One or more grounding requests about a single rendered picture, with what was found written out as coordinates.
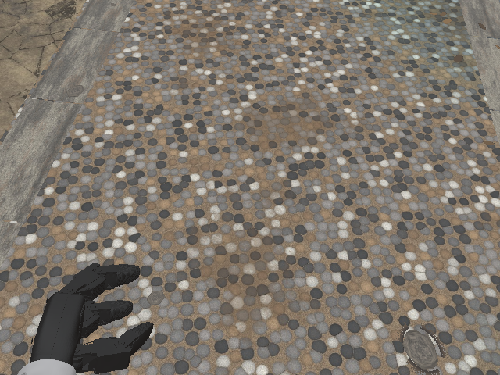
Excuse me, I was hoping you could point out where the robot left hand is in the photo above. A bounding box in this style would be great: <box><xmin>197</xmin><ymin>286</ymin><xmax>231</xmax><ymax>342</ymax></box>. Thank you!
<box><xmin>30</xmin><ymin>262</ymin><xmax>154</xmax><ymax>374</ymax></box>

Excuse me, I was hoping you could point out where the left robot forearm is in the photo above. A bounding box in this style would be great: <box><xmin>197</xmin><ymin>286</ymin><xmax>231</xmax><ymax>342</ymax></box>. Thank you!
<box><xmin>17</xmin><ymin>359</ymin><xmax>76</xmax><ymax>375</ymax></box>

